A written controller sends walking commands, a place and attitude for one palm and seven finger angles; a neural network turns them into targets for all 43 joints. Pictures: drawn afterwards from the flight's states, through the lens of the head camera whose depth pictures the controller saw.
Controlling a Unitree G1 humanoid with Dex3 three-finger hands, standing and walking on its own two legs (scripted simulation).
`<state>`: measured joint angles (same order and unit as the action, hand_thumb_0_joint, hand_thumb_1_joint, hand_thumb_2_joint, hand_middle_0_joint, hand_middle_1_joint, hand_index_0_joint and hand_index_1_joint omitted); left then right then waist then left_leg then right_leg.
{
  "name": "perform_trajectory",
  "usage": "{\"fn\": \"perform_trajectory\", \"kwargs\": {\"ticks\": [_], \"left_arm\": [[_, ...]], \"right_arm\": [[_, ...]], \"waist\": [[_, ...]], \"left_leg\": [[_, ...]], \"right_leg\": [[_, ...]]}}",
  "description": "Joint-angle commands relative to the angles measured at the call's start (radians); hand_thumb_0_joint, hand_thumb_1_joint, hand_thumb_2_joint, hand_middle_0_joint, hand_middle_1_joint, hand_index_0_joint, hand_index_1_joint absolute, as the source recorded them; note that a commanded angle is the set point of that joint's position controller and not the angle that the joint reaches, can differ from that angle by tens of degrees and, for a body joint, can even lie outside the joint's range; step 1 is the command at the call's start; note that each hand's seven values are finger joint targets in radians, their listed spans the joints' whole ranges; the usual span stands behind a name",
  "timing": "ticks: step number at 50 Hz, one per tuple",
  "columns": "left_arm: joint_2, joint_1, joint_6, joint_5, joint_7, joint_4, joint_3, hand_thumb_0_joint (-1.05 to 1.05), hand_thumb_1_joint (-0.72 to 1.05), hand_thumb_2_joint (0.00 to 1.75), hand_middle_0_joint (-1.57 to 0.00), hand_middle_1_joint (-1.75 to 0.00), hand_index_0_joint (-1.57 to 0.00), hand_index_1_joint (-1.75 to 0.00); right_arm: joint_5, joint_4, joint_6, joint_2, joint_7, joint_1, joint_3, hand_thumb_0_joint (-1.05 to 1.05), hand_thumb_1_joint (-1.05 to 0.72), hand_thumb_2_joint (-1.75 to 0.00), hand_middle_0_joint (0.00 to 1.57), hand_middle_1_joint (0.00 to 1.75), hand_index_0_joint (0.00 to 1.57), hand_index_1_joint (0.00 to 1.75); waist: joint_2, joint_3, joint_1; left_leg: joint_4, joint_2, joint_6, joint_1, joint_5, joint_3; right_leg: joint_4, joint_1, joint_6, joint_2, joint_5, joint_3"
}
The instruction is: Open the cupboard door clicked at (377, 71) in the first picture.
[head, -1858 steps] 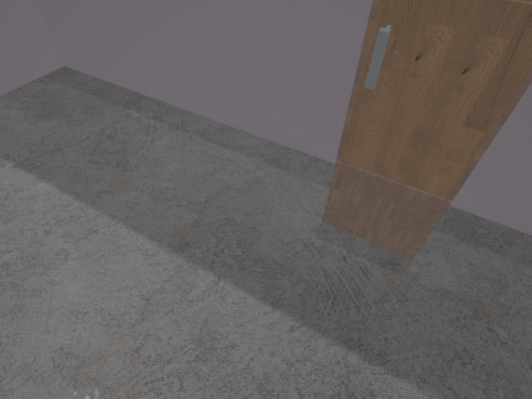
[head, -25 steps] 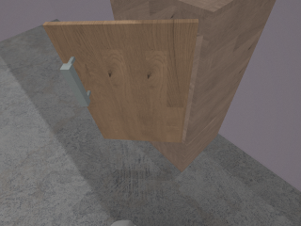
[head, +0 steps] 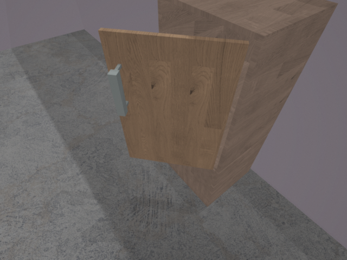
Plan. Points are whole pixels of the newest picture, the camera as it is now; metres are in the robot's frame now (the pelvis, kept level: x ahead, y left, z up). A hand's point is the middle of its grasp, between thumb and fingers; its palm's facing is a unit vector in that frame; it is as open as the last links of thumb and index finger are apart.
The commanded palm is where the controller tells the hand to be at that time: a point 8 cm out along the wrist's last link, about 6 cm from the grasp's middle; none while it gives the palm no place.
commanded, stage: come to a stop and stand still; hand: left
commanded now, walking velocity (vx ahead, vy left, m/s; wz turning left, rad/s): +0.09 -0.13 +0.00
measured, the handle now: (120, 90) +0.57 +0.24 +0.06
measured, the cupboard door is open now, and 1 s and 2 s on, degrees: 42 42 42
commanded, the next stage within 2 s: look again from close up in 0.24 s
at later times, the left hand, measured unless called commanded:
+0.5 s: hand out of the picture +0.07 +0.17 -0.19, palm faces -0.04 -0.97 -0.23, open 7.3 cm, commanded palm none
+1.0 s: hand out of the picture +0.02 +0.22 -0.18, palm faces +0.04 -0.97 -0.25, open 7.3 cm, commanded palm +0.10 +0.26 -0.08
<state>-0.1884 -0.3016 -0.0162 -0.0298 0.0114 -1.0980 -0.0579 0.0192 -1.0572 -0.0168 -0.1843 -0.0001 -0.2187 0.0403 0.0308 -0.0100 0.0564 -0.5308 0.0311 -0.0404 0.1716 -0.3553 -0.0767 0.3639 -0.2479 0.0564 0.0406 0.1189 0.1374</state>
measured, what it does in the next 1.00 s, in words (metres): steps on the spot: left foot, then right foot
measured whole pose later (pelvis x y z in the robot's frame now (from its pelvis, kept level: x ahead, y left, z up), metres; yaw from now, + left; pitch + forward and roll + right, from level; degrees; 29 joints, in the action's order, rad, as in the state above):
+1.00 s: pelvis +0.00 +0.02 -0.01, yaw -1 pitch -4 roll -1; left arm -0.22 -0.29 0.01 -0.02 0.03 -1.05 -0.01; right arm 0.02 -1.04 0.01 -0.21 0.02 -0.16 0.02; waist 0.00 0.01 0.02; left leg -0.50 0.03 0.01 0.13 -0.31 -0.06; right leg 0.47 -0.18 -0.02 0.04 0.22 0.07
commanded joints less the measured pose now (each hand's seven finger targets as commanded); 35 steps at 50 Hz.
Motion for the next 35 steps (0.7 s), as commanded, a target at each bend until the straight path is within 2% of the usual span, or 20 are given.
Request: {"fn": "perform_trajectory", "kwargs": {"ticks": [1, 2, 3, 5, 7, 11, 13, 16, 17, 18, 19, 20, 22, 24, 26, 27, 29, 30, 32, 35], "left_arm": [[-0.055, 0.039, 0.011, 0.021, 0.0, 0.044, -0.003, 0.0, 0.9, 0.9, -0.2, -0.3, -0.2, -0.3], [-0.013, 0.03, 0.01, 0.021, -0.003, 0.058, 0.006, 0.0, 0.9, 0.9, -0.2, -0.3, -0.2, -0.3], [-0.023, 0.061, 0.004, 0.009, -0.01, 0.066, 0.002, 0.0, 0.9, 0.9, -0.2, -0.3, -0.2, -0.3], [-0.033, 0.032, 0.002, -0.002, -0.016, 0.041, -0.007, 0.0, 0.9, 0.9, -0.2, -0.3, -0.2, -0.3], [-0.028, 0.019, 0.013, 0.001, -0.021, 0.029, -0.006, 0.0, 0.9, 0.9, -0.2, -0.3, -0.2, -0.3], [-0.009, 0.074, 0.015, 0.01, -0.011, 0.042, 0.009, 0.0, 0.9, 0.9, -0.2, -0.3, -0.2, -0.3], [-0.002, 0.111, 0.018, 0.017, -0.008, 0.05, 0.014, 0.0, 0.9, 0.9, -0.2, -0.3, -0.2, -0.3], [-0.001, 0.043, 0.027, 0.021, -0.003, 0.013, 0.011, 0.0, 0.9, 0.9, -0.2, -0.3, -0.2, -0.3], [-0.157, -0.049, 0.03, 0.014, 0.018, 0.061, 0.032, 0.0, 0.9, 0.9, -0.2, -0.3, -0.2, -0.3], [-0.095, -0.108, 0.025, 0.012, 0.024, 0.056, 0.025, 0.0, 0.9, 0.9, -0.2, -0.3, -0.2, -0.3], [-0.093, -0.079, 0.029, 0.004, 0.024, 0.073, 0.034, 0.0, 0.9, 0.9, -0.2, -0.3, -0.2, -0.3], [-0.1, -0.071, 0.031, 0.006, 0.026, 0.091, 0.025, 0.0, 0.9, 0.9, -0.2, -0.3, -0.2, -0.3], [-0.106, -0.065, 0.043, 0.008, 0.032, 0.096, 0.016, 0.0, 0.9, 0.9, -0.2, -0.3, -0.2, -0.3], [-0.097, -0.079, 0.048, 0.005, 0.039, 0.104, 0.005, 0.0, 0.9, 0.9, -0.2, -0.3, -0.2, -0.3], [-0.107, -0.067, 0.046, 0.003, 0.044, 0.123, -0.002, 0.0, 0.9, 0.9, -0.2, -0.3, -0.2, -0.3], [-0.099, -0.058, 0.05, 0.003, 0.046, 0.125, 0.003, 0.0, 0.9, 0.9, -0.2, -0.3, -0.2, -0.3], [-0.105, -0.004, 0.044, 0.007, 0.046, 0.141, 0.005, 0.0, 0.9, 0.9, -0.2, -0.3, -0.2, -0.3], [-0.098, 0.007, 0.041, 0.009, 0.043, 0.144, 0.009, 0.0, 0.9, 0.9, -0.2, -0.3, -0.2, -0.3], [-0.088, -0.019, 0.044, 0.007, 0.041, 0.139, 0.013, 0.0, 0.9, 0.9, -0.2, -0.3, -0.2, -0.3], [-0.116, -0.028, 0.046, 0.012, 0.038, 0.132, 0.005, 0.0, 0.9, 0.9, -0.2, -0.3, -0.2, -0.3]], "right_arm": [[0.018, -0.047, 0.022, -0.076, 0.026, -0.247, 0.002, 0.0, -0.9, -0.9, 0.2, 0.3, 0.2, 0.3], [0.02, -0.014, 0.018, -0.138, 0.036, -0.199, 0.011, 0.0, -0.9, -0.9, 0.2, 0.3, 0.2, 0.3], [0.024, 0.007, 0.018, -0.16, 0.039, -0.134, 0.01, 0.0, -0.9, -0.9, 0.2, 0.3, 0.2, 0.3], [0.016, 0.005, 0.035, -0.099, 0.041, -0.073, -0.008, 0.0, -0.9, -0.9, 0.2, 0.3, 0.2, 0.3], [0.007, -0.01, 0.051, -0.071, 0.047, -0.106, -0.018, 0.0, -0.9, -0.9, 0.2, 0.3, 0.2, 0.3], [0.013, -0.056, 0.056, -0.07, 0.056, -0.209, -0.015, 0.0, -0.9, -0.9, 0.2, 0.3, 0.2, 0.3], [0.016, -0.069, 0.051, -0.076, 0.058, -0.223, -0.011, 0.0, -0.9, -0.9, 0.2, 0.3, 0.2, 0.3], [0.007, -0.083, 0.042, -0.073, 0.058, -0.215, 0.001, 0.0, -0.9, -0.9, 0.2, 0.3, 0.2, 0.3], [0.007, 0.001, 0.034, -0.108, 0.048, -0.14, 0.003, 0.0, -0.9, -0.9, 0.2, 0.3, 0.2, 0.3], [0.006, 0.028, 0.061, -0.084, 0.042, -0.097, 0.012, 0.0, -0.9, -0.9, 0.2, 0.3, 0.2, 0.3], [0.0, 0.033, 0.061, -0.043, 0.038, -0.153, 0.011, 0.0, -0.9, -0.9, 0.2, 0.3, 0.2, 0.3], [-0.001, 0.018, 0.052, -0.024, 0.036, -0.171, 0.01, 0.0, -0.9, -0.9, 0.2, 0.3, 0.2, 0.3], [0.006, 0.017, 0.038, -0.006, 0.038, -0.17, 0.003, 0.0, -0.9, -0.9, 0.2, 0.3, 0.2, 0.3], [-0.003, 0.034, 0.038, -0.004, 0.042, -0.129, 0.007, 0.0, -0.9, -0.9, 0.2, 0.3, 0.2, 0.3], [-0.006, 0.05, 0.034, -0.007, 0.046, -0.105, 0.011, 0.0, -0.9, -0.9, 0.2, 0.3, 0.2, 0.3], [-0.004, 0.052, 0.032, 0.007, 0.04, -0.1, 0.005, 0.0, -0.9, -0.9, 0.2, 0.3, 0.2, 0.3], [-0.004, 0.043, 0.031, -0.022, 0.041, -0.119, 0.013, 0.0, -0.9, -0.9, 0.2, 0.3, 0.2, 0.3], [-0.003, 0.035, 0.034, -0.037, 0.039, -0.127, 0.015, 0.0, -0.9, -0.9, 0.2, 0.3, 0.2, 0.3], [0.003, 0.025, 0.045, -0.073, 0.039, -0.112, 0.018, 0.0, -0.9, -0.9, 0.2, 0.3, 0.2, 0.3], [0.001, 0.049, 0.038, -0.109, 0.044, -0.058, 0.021, 0.0, -0.9, -0.9, 0.2, 0.3, 0.2, 0.3]], "waist": [[-0.178, -0.073, -0.09], [-0.269, -0.14, -0.075], [-0.258, -0.169, -0.07], [-0.213, -0.181, -0.03], [-0.162, -0.142, -0.032], [-0.165, -0.075, -0.071], [-0.185, -0.07, -0.089], [-0.18, -0.026, -0.061], [-0.09, -0.05, -0.037], [0.048, -0.036, -0.003], [-0.002, 0.048, -0.052], [0.02, 0.115, -0.058], [0.194, 0.108, -0.056], [0.109, 0.052, -0.05], [0.068, 0.067, -0.049], [0.066, 0.08, -0.053], [0.065, 0.037, -0.085], [0.018, 0.016, -0.092], [-0.09, 0.025, -0.07], [-0.047, 0.051, -0.065]], "left_leg": [[0.372, 0.187, 0.076, -0.098, -0.215, 0.214], [0.477, 0.344, 0.14, 0.049, -0.377, 0.375], [0.513, 0.368, 0.179, 0.175, -0.407, 0.444], [0.479, 0.273, 0.141, 0.168, -0.225, 0.307], [0.421, 0.226, 0.134, 0.072, 0.021, 0.209], [0.291, 0.243, 0.163, -0.088, 0.524, 0.155], [0.243, 0.247, 0.168, -0.073, 0.639, 0.142], [0.157, 0.197, 0.114, -0.023, 0.526, 0.117], [0.123, 0.077, 0.073, 0.111, 0.214, 0.059], [0.023, 0.082, 0.05, 0.175, 0.158, 0.043], [0.011, 0.043, 0.042, 0.16, 0.157, 0.025], [-0.011, 0.032, 0.038, 0.123, 0.104, 0.02], [-0.09, 0.01, 0.045, 0.156, 0.036, 0.009], [-0.167, 0.019, 0.042, 0.224, -0.002, 0.029], [-0.166, 0.021, 0.037, 0.229, -0.043, 0.033], [-0.128, 0.019, 0.037, 0.194, -0.024, 0.021], [-0.031, 0.026, 0.045, 0.093, 0.117, 0.03], [0.016, 0.041, 0.051, 0.035, 0.249, 0.05], [0.011, 0.092, 0.064, -0.028, 0.554, 0.057], [-0.007, 0.085, 0.057, -0.015, 0.564, 0.053]], "right_leg": [[0.055, -0.229, -0.07, 0.04, 0.407, -0.091], [0.253, -0.245, -0.078, -0.01, 0.327, -0.014], [0.378, -0.225, -0.07, 0.008, 0.322, -0.067], [0.524, -0.235, -0.07, 0.012, 0.241, -0.115], [0.573, -0.265, -0.078, 0.016, 0.194, -0.117], [0.476, -0.25, -0.094, 0.023, 0.256, -0.089], [0.346, -0.162, -0.09, 0.015, 0.302, -0.067], [0.09, 0.03, -0.082, -0.005, 0.107, -0.037], [0.083, 0.116, -0.045, -0.022, 0.082, -0.057], [0.084, 0.088, -0.026, 0.058, -0.054, -0.171], [0.099, 0.143, 0.002, 0.102, -0.123, -0.2], [0.089, 0.146, 0.017, 0.109, -0.052, -0.227], [0.052, 0.174, 0.042, 0.141, -0.198, -0.273], [0.09, 0.203, 0.069, 0.179, -0.513, -0.278], [0.108, 0.227, 0.089, 0.196, -0.603, -0.272], [0.11, 0.228, 0.087, 0.186, -0.609, -0.26], [0.108, 0.114, 0.053, 0.149, -0.461, -0.212], [0.12, 0.059, 0.024, 0.11, -0.375, -0.182], [0.14, 0.053, -0.014, 0.057, -0.337, -0.14], [0.148, 0.107, -0.012, 0.069, -0.425, -0.137]]}}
